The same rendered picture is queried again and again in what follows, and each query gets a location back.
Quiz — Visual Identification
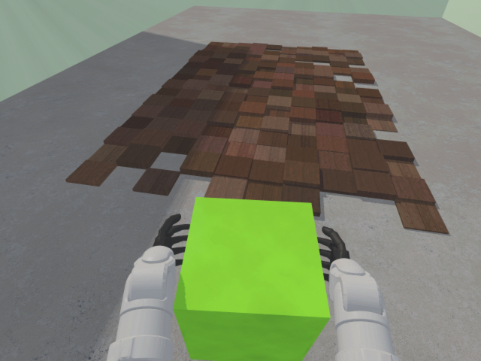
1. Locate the right robot hand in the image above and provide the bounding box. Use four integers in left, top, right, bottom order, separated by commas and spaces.
317, 226, 350, 281

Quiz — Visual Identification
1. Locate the carton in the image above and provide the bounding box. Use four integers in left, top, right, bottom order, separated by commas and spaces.
173, 197, 331, 361

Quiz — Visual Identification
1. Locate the robot left forearm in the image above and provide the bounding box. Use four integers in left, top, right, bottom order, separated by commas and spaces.
107, 246, 176, 361

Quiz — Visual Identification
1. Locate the robot right forearm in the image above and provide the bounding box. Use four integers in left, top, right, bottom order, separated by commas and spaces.
328, 258, 401, 361

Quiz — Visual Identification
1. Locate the left robot hand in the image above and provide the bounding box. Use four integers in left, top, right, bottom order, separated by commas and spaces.
153, 214, 190, 266

